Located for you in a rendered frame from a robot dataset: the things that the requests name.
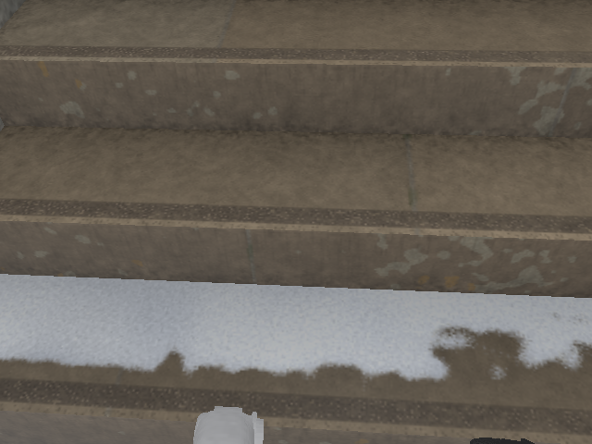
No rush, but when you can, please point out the left robot thigh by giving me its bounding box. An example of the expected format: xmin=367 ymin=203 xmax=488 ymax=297
xmin=193 ymin=406 xmax=264 ymax=444

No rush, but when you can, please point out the left robot shin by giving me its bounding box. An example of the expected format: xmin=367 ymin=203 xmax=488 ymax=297
xmin=193 ymin=413 xmax=206 ymax=440

